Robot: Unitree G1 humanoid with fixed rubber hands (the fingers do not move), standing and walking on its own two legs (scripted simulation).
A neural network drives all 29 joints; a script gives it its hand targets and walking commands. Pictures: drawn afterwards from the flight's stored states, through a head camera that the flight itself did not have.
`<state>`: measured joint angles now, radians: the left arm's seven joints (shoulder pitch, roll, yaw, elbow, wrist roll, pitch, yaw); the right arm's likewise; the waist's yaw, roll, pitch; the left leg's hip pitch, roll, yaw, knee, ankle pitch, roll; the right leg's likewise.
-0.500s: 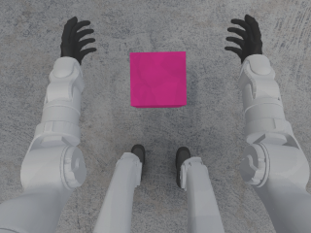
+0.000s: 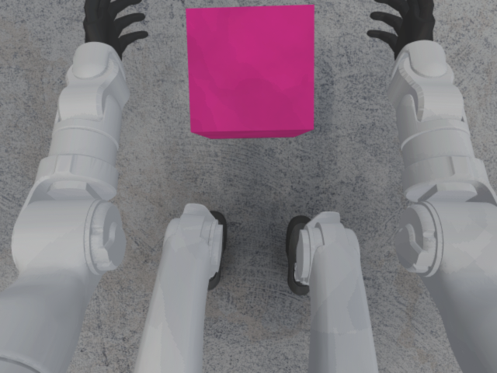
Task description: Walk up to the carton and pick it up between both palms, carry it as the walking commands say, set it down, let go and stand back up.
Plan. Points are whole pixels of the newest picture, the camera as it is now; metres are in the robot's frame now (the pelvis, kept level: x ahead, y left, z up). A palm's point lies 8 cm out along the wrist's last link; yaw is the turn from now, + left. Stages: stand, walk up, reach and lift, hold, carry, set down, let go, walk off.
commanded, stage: reach and lift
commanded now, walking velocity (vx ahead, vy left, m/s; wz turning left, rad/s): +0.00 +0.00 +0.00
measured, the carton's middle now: (251, 86) +0.53 +0.03 -0.36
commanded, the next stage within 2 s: none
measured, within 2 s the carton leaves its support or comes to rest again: neither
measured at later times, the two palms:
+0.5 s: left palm (148, 78) +0.51 +0.21 -0.27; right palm (363, 74) +0.54 -0.17 -0.27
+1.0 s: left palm (154, 80) +0.51 +0.21 -0.29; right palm (356, 77) +0.54 -0.16 -0.29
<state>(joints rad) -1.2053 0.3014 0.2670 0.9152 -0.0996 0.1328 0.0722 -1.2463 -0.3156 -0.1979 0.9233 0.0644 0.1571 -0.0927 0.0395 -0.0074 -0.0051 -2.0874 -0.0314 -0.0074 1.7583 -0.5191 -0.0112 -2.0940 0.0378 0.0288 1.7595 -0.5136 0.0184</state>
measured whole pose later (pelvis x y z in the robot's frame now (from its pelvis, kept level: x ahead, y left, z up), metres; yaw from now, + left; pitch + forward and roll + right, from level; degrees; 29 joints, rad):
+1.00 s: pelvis -0.02 +0.00 -0.12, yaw +0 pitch +37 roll +0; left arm -1.44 0.36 0.10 1.14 -0.25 0.05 0.11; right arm -1.47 -0.39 -0.05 1.16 0.23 0.06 -0.11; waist 0.04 0.00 0.35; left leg -2.27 -0.03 0.00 2.20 -0.57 -0.01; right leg -2.27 0.03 0.01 2.20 -0.58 0.02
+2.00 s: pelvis -0.01 +0.00 -0.13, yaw +1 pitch +35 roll +1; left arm -1.40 0.26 0.28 1.00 -0.07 0.17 0.09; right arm -1.45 -0.23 -0.23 1.03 0.02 0.17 -0.09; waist 0.02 0.00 0.36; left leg -2.26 -0.05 -0.01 2.24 -0.60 -0.03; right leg -2.25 0.07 0.03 2.25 -0.61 0.03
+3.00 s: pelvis -0.01 +0.00 -0.06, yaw +1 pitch +45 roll +0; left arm -1.21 0.11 0.41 0.71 0.11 0.34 0.09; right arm -1.25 -0.09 -0.38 0.75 -0.12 0.32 -0.10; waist 0.02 -0.02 0.02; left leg -2.21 -0.09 -0.04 1.97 -0.56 -0.05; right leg -2.21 0.12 0.06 1.98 -0.57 0.05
